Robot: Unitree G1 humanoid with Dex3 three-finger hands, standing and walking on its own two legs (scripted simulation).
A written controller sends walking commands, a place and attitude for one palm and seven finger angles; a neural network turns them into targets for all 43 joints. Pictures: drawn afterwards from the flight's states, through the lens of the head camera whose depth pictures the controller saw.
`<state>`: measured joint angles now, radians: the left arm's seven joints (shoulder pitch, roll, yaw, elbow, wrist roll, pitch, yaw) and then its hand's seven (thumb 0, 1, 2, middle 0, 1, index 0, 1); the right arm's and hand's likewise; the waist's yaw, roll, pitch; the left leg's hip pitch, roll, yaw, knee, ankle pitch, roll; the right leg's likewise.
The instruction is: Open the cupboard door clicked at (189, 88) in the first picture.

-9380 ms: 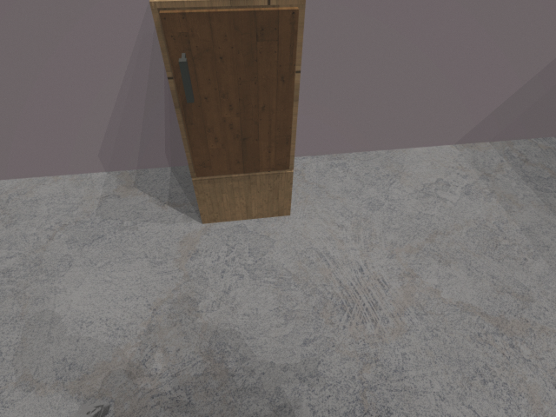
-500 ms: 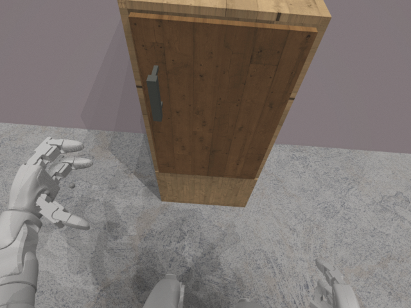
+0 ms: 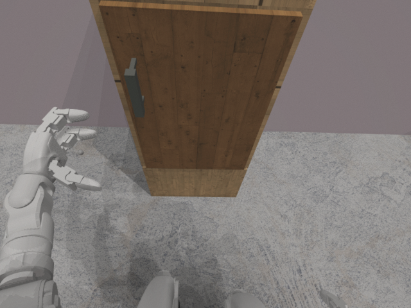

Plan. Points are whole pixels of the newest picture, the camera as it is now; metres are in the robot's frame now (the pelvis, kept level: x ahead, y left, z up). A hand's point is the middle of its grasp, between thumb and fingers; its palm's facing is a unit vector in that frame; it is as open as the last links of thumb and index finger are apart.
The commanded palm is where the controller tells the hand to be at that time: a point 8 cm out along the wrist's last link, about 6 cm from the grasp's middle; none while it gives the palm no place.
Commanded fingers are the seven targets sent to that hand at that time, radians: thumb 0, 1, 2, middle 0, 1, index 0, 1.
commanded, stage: move the hooked fingers beside the handle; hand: left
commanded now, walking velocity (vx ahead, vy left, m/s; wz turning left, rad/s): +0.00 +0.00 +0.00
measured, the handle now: (136, 88) +0.57 +0.17 +0.05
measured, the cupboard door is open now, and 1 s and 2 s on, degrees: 0 0 0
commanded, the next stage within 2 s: slide the fingers in behind the handle in 1.66 s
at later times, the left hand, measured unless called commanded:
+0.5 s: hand (96, 123) +0.46 +0.24 +0.05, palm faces +0.02 -1.00 -0.01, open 14.0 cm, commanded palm +0.45 +0.28 +0.06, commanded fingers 0.00 -0.50 0.30 -0.30 -1.20 -0.30 -1.20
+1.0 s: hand (108, 103) +0.52 +0.23 +0.05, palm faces +0.02 -1.00 +0.00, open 14.0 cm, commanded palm +0.50 +0.26 +0.05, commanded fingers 0.00 -0.50 0.30 -0.30 -1.20 -0.30 -1.20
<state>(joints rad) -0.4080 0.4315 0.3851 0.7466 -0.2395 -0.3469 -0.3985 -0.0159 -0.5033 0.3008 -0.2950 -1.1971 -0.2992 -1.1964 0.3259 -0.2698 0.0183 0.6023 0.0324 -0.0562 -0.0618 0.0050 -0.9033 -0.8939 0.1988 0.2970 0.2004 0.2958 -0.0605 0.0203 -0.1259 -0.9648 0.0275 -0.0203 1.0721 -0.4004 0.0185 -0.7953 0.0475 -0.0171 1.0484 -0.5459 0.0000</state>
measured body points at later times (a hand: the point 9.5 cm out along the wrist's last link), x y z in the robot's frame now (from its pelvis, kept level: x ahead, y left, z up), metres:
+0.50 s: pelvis +0.00 +0.00 -0.01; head +0.11 +0.02 +0.42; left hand +0.45 +0.29 +0.06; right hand +0.05 -0.28 -0.12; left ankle +0.06 +0.10 -0.66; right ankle -0.02 -0.13 -0.66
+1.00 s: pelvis +0.00 +0.01 -0.02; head +0.15 +0.04 +0.40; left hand +0.52 +0.28 +0.05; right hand -0.01 -0.26 -0.12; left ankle +0.06 +0.10 -0.66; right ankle -0.02 -0.13 -0.66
